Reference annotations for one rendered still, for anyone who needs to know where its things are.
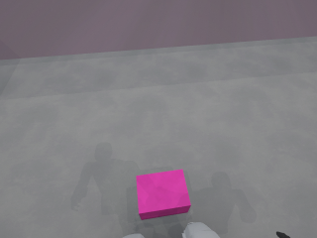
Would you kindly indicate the robot right thigh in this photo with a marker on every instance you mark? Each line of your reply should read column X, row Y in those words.
column 198, row 230

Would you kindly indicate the carton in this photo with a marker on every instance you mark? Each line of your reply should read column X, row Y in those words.
column 162, row 194

